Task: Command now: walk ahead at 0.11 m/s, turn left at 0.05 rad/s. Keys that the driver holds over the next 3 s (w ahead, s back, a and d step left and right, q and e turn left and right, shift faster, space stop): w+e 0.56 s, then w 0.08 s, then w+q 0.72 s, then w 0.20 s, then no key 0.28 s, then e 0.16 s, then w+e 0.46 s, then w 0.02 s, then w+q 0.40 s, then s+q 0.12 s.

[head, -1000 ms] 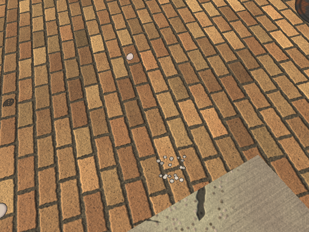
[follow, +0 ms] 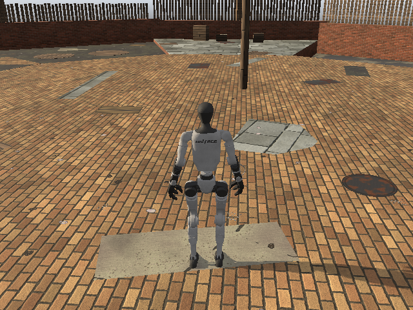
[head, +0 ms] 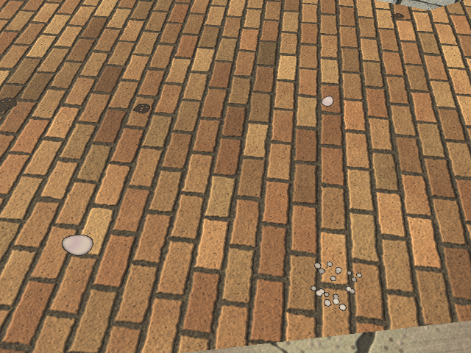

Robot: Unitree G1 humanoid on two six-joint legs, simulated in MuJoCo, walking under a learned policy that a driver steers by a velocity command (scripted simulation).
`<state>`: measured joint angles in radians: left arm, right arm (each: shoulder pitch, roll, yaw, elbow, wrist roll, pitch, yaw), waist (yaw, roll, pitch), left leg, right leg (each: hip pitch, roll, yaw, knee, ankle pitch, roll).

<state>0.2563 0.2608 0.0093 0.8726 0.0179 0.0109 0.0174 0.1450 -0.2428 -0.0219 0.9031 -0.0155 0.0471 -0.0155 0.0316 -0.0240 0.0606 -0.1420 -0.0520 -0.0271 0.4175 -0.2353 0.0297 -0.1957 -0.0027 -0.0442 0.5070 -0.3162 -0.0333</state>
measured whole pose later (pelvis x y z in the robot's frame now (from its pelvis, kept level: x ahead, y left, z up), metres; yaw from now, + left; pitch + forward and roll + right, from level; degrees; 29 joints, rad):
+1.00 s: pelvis +0.41 -0.15 -0.02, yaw -13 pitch +0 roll +1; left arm 0.34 0.24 0.02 0.93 0.03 -0.07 0.01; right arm 0.16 -0.27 -0.04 0.85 -0.02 -0.05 0.02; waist 0.01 -0.01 0.07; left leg -0.40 -0.12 0.08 0.56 -0.16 0.15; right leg -0.16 0.08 0.00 1.11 -0.39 -0.07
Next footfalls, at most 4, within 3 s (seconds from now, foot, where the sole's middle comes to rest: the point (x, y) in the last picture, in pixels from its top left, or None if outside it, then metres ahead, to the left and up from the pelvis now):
0.40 right None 0.17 -0.16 -0.78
0.92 left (298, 337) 0.54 -0.14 -0.78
1.44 right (353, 250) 0.82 -0.33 -0.78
1.90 left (289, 212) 0.97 -0.13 -0.78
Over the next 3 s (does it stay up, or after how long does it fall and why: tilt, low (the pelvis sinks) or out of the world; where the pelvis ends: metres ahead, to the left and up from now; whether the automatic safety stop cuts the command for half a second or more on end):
stays up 1.19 -0.29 -0.01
